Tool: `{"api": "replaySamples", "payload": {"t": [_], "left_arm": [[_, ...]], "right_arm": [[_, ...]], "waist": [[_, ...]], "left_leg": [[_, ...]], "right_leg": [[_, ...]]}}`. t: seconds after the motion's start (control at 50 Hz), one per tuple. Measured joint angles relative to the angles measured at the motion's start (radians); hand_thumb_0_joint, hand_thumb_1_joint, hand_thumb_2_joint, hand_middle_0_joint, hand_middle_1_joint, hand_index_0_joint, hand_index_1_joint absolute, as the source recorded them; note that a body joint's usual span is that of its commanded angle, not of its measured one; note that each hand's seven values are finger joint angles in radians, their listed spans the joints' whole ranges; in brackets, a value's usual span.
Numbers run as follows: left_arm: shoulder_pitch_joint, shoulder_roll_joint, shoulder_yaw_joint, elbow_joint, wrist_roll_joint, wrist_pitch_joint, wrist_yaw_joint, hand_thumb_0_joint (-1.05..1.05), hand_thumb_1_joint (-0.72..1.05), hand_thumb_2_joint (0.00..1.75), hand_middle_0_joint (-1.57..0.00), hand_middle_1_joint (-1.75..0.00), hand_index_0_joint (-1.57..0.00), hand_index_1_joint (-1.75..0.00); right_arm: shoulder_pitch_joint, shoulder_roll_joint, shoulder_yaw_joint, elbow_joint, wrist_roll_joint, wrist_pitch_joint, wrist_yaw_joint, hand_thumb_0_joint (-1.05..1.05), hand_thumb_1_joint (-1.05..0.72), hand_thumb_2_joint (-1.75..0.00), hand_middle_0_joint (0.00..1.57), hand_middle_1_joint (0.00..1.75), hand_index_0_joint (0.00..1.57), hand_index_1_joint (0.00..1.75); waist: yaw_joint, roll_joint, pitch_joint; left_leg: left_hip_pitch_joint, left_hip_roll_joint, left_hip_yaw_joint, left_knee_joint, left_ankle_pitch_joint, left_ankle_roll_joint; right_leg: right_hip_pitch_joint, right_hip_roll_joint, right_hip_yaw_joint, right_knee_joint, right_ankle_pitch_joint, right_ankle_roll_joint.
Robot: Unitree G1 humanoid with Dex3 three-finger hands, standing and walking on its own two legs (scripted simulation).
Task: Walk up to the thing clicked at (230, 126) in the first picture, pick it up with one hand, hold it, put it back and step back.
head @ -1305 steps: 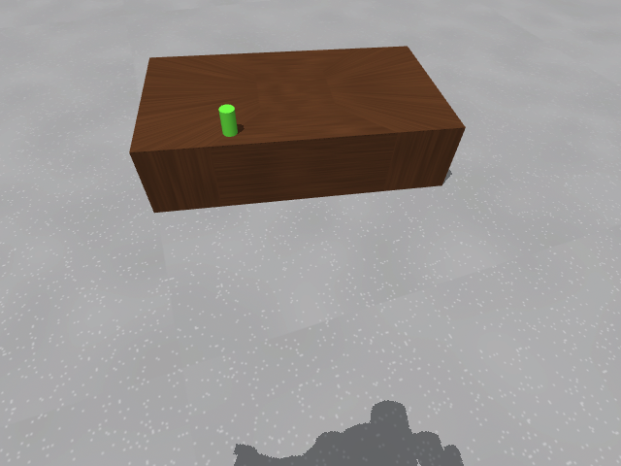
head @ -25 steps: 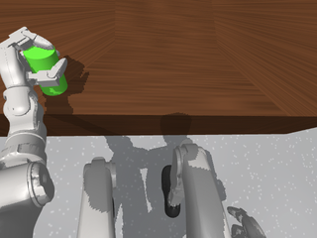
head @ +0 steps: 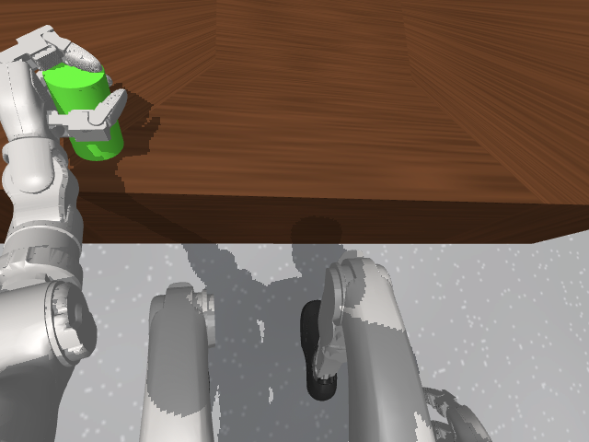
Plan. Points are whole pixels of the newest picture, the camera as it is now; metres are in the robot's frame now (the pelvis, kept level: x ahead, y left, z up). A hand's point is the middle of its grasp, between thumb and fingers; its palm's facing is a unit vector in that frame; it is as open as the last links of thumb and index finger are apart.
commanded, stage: open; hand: left
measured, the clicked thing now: (87, 111) +0.53 +0.19 -0.03
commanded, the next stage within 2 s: withdraw in 0.36 s
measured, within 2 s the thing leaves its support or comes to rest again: rests again in 1.60 s
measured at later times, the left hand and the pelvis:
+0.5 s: hand (88, 89) +0.54 +0.18 +0.00, palm faces +0.16 -0.99 -0.03, open 14.3 cm; pelvis +0.00 +0.00 +0.00, yaw +0 degrees
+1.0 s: hand out of the picture +0.56 +0.28 +0.10, palm faces +0.19 -0.98 -0.09, open 17.4 cm; pelvis +0.02 +0.01 +0.06, yaw -1 degrees
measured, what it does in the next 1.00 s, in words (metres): rises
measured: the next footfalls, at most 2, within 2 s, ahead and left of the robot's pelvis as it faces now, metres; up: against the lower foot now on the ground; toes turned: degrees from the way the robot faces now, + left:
none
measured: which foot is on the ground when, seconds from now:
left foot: down 0.00-1.00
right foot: down 0.00-1.00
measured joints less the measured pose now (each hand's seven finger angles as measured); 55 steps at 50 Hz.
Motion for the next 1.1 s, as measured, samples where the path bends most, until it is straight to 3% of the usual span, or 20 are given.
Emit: {"api": "replaySamples", "payload": {"t": [0.1,0.18,0.36,0.58,0.7,0.78,0.9,0.98,1.02,1.1], "left_arm": [[-0.015,0.0,0.002,-0.002,-0.008,0.001,0.008,0.01,-0.1,0.9,-0.88,-0.99,-1.06,-1.08],[-0.024,0.003,-0.007,-0.004,-0.004,0.005,0.015,0.0,-0.13,0.74,-0.85,-0.86,-0.96,-0.91],[-0.017,-0.01,-0.001,-0.025,-0.003,0.028,0.02,0.0,-0.29,0.42,-0.63,-0.53,-0.65,-0.55],[0.006,-0.018,0.013,-0.043,-0.001,0.026,0.019,0.0,-0.38,0.22,-0.32,-0.24,-0.32,-0.25],[-0.002,0.031,0.058,-0.083,-0.004,0.06,0.001,-0.01,-0.39,0.17,-0.16,-0.13,-0.15,-0.14],[-0.029,0.103,0.098,-0.09,-0.012,0.108,-0.03,-0.01,-0.41,0.15,-0.1,-0.08,-0.09,-0.09],[-0.079,0.236,0.105,-0.002,-0.046,0.191,-0.129,-0.01,-0.48,0.13,-0.06,-0.05,-0.05,-0.06],[-0.072,0.25,0.095,-0.01,-0.089,0.234,-0.195,-0.01,-0.52,0.1,-0.04,-0.04,-0.05,-0.05],[-0.049,0.257,0.081,-0.026,-0.026,0.278,-0.185,-0.01,-0.52,0.09,-0.04,-0.04,-0.04,-0.04],[0.015,0.238,0.049,-0.053,0.039,0.403,-0.133,-0.01,-0.51,0.08,-0.05,-0.02,-0.04,-0.03]], "right_arm": [[0.0,-0.002,0.004,-0.005,0.0,0.001,0.002,0.0,-0.91,-0.89,0.21,0.3,0.2,0.3],[0.004,-0.001,0.006,-0.005,-0.001,0.004,0.004,0.0,-0.91,-0.89,0.21,0.3,0.2,0.3],[0.017,-0.004,0.005,-0.014,0.002,0.014,0.006,0.0,-0.91,-0.89,0.21,0.3,0.2,0.31],[0.016,-0.006,0.002,-0.016,0.006,0.018,0.005,0.0,-0.91,-0.9,0.21,0.3,0.2,0.31],[0.008,-0.007,0.005,-0.024,0.016,0.03,-0.008,0.0,-0.9,-0.9,0.21,0.3,0.2,0.31],[0.012,-0.005,0.009,-0.031,0.031,0.043,-0.024,0.0,-0.9,-0.9,0.21,0.3,0.2,0.31],[0.029,-0.013,0.021,-0.044,0.058,0.043,-0.052,0.0,-0.9,-0.9,0.21,0.3,0.2,0.31],[0.054,-0.028,0.018,-0.055,0.07,0.033,-0.062,0.0,-0.9,-0.9,0.21,0.3,0.2,0.31],[0.055,-0.027,0.01,-0.065,0.078,0.051,-0.066,0.0,-0.89,-0.9,0.21,0.3,0.2,0.31],[0.055,-0.017,-0.002,-0.093,0.097,0.09,-0.076,0.0,-0.88,-0.9,0.21,0.3,0.2,0.31]], "waist": [[-0.002,-0.002,0.003],[-0.005,-0.003,0.002],[-0.005,0.009,-0.001],[0.0,0.009,-0.002],[-0.004,0.011,0.003],[-0.004,0.013,-0.008],[-0.001,0.015,-0.023],[0.015,0.009,-0.025],[0.019,0.005,-0.016],[0.026,-0.001,-0.007]], "left_leg": [[-0.012,-0.002,-0.001,0.009,0.005,0.003],[-0.019,-0.004,0.001,0.012,0.006,0.004],[-0.018,-0.004,0.003,0.009,-0.003,0.009],[-0.011,-0.003,0.008,0.002,-0.007,0.008],[0.001,0.0,0.004,-0.007,-0.008,0.005],[0.031,0.006,0.001,-0.034,-0.01,0.004],[0.1,0.019,0.003,-0.12,-0.003,0.01],[0.148,0.026,0.007,-0.181,0.005,0.017],[0.188,0.033,0.009,-0.214,0.006,0.018],[0.296,0.047,0.015,-0.316,0.02,0.022]], "right_leg": [[-0.007,-0.001,0.0,0.004,0.005,0.001],[-0.012,-0.002,0.002,0.006,0.004,0.002],[-0.012,-0.002,0.003,0.004,-0.004,0.007],[-0.009,-0.002,0.008,0.003,-0.009,0.006],[0.002,-0.001,0.003,-0.005,-0.009,0.006],[0.03,0.003,-0.002,-0.031,-0.011,0.006],[0.1,0.01,-0.01,-0.115,-0.007,0.004],[0.152,0.014,-0.013,-0.177,-0.002,0.005],[0.192,0.019,-0.014,-0.212,0.001,0.006],[0.301,0.029,-0.018,-0.313,0.014,0.004]]}}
